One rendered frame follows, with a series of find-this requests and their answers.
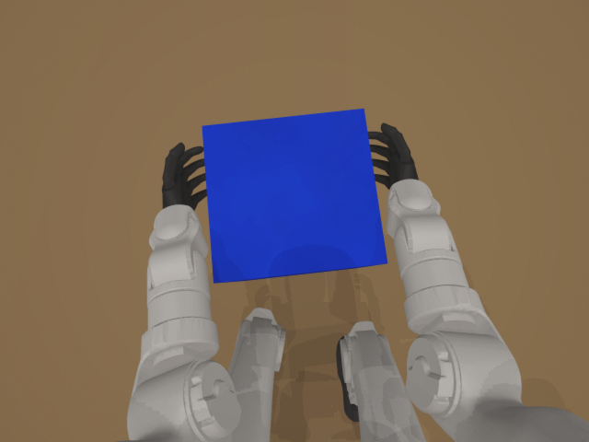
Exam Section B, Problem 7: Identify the left robot forearm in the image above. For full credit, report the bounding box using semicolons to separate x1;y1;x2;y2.
127;204;219;438

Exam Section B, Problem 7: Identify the robot right upper arm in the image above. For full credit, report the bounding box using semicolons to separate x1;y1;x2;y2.
406;331;589;442

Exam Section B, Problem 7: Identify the robot right shin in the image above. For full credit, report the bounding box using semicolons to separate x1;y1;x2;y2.
346;320;390;404

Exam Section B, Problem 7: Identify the right robot forearm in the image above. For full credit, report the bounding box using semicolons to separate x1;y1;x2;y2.
387;179;522;393

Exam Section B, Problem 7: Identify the right robot foot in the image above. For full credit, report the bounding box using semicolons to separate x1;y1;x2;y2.
337;336;359;422

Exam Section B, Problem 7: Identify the right robot hand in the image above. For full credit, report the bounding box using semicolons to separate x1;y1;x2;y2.
368;123;419;190

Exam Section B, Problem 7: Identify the robot left upper arm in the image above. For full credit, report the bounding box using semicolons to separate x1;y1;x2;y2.
116;359;241;442

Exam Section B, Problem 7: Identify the left robot hand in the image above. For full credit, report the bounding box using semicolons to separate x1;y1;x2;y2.
162;143;207;211

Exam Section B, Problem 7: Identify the carton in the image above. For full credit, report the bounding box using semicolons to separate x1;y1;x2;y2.
202;109;387;284

